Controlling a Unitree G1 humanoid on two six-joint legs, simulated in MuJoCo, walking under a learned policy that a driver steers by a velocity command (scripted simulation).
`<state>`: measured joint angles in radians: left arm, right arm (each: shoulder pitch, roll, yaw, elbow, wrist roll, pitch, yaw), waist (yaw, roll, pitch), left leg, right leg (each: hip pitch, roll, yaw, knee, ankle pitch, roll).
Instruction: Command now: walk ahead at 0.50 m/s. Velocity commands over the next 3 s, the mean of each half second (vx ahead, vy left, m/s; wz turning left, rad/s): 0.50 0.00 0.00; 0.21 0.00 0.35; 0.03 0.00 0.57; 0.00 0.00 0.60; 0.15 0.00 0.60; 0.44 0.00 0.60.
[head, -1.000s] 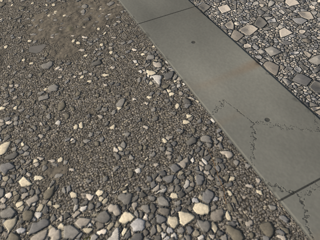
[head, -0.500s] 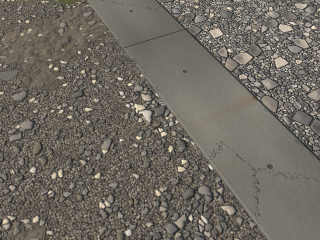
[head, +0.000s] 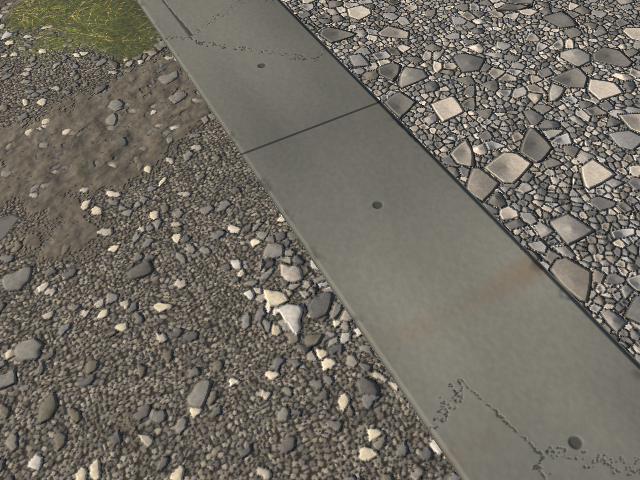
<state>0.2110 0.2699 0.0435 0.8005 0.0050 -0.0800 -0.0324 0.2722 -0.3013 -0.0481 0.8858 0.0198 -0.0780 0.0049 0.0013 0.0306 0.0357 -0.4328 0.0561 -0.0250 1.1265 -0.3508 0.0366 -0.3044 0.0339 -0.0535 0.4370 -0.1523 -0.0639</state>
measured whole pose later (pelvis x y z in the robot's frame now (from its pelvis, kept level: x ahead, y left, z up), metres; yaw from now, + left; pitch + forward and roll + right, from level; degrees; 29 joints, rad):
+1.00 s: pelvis +0.45 +0.03 +0.00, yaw +14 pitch +1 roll +1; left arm 0.06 0.25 0.04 0.78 0.02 -0.02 0.02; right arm 0.21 -0.33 -0.09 0.84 0.02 0.04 -0.04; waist -0.03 0.03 0.05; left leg -0.47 -0.03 -0.05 1.11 -0.51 -0.05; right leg -0.38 -0.02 -0.04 0.46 -0.10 -0.03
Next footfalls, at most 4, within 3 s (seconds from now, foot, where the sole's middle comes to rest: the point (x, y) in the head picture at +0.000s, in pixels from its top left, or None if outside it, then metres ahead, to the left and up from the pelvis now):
0.38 left None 0.39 0.15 -0.78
0.86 right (371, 423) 0.59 -0.05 -0.78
1.28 left None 0.45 0.18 -0.78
1.78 right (347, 427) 0.59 0.00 -0.78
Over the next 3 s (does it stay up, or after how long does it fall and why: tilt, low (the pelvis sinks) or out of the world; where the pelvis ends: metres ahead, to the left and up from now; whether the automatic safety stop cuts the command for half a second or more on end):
stays up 0.57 0.35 0.00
